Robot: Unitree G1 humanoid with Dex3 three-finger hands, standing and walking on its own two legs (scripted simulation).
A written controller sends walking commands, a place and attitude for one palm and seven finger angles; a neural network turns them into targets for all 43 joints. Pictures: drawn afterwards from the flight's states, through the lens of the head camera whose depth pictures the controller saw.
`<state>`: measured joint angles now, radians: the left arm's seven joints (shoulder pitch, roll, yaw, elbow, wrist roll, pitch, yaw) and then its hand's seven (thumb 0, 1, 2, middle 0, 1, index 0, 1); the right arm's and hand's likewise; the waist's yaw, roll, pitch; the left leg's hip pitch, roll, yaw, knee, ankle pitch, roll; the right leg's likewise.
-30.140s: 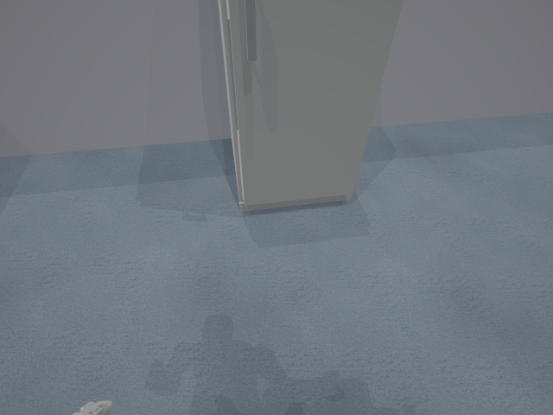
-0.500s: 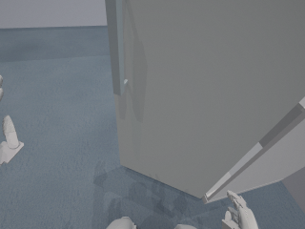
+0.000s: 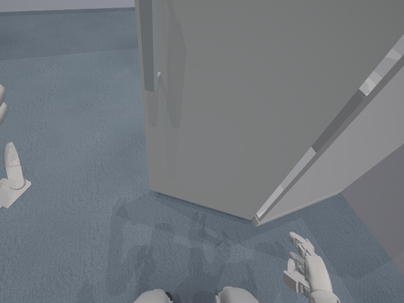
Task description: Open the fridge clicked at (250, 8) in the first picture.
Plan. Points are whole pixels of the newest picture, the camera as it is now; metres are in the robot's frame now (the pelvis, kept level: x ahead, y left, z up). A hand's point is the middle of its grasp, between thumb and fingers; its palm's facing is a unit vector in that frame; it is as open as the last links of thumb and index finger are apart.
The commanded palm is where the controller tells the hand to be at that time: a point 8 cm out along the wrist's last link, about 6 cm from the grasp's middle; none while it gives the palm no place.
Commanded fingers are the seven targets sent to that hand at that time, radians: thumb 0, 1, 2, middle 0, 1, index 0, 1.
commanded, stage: stop stepping back and stand still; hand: left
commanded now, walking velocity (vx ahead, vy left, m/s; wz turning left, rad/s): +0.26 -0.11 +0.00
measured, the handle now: (153, 30) +0.62 +0.16 +0.18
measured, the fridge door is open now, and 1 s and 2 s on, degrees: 53 53 53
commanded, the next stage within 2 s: let the arm hang, fingers relaxed in 0.68 s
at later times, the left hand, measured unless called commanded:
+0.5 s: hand out of the picture +0.12 +0.31 +0.16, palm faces +0.52 -0.82 -0.25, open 7.5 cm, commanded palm +0.04 +0.34 +0.18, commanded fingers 0.00 0.90 0.90 -0.20 -0.30 -0.20 -0.30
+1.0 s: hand out of the picture +0.06 +0.25 -0.15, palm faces +0.14 -0.96 -0.23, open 7.4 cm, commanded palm none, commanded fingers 0.00 0.90 0.90 -0.20 -0.30 -0.20 -0.30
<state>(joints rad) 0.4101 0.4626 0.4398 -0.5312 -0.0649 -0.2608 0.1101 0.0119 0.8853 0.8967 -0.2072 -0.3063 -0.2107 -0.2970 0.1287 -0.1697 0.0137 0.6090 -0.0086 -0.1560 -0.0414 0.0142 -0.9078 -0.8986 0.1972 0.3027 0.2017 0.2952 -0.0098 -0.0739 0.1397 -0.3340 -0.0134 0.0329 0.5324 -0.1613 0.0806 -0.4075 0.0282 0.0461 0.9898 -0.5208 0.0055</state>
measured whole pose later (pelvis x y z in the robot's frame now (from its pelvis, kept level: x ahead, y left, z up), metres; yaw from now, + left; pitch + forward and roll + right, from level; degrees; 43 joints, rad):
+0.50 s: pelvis -0.08 +0.04 -0.01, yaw +4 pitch -2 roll +0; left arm 0.41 0.33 0.35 -0.43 -0.04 -0.17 0.17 0.01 0.89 0.90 -0.20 -0.31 -0.20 -0.30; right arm 0.25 -0.21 -0.01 0.65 -0.01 -0.13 -0.09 0.02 -0.91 -0.90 0.20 0.30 0.20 0.30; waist 0.00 -0.08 -0.04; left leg -0.27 0.05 0.03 0.62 -0.32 0.00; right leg -0.25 -0.03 -0.05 0.72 -0.46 -0.03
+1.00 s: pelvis -0.05 +0.05 -0.02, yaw +8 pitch +0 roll +2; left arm 0.28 0.20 0.07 0.57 0.02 0.09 0.00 0.01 0.91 0.90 -0.19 -0.30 -0.19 -0.29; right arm 0.22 -0.22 0.01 0.76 -0.06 0.00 0.01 0.01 -0.91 -0.90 0.20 0.30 0.20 0.30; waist -0.05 -0.04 0.02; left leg -0.41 0.01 0.14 0.73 -0.32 0.05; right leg -0.43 -0.03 -0.02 0.92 -0.52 0.00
